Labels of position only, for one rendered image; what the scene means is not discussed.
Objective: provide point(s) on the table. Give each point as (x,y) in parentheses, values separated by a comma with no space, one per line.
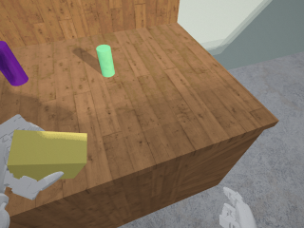
(169,124)

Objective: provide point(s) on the left robot hand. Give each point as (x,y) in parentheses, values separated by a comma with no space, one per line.
(25,187)

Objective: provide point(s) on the right robot hand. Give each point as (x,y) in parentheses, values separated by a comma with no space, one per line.
(239,217)

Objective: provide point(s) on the left robot forearm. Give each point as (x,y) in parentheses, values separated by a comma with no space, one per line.
(4,215)

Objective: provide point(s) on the sponge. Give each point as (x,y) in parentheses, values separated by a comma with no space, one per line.
(37,154)

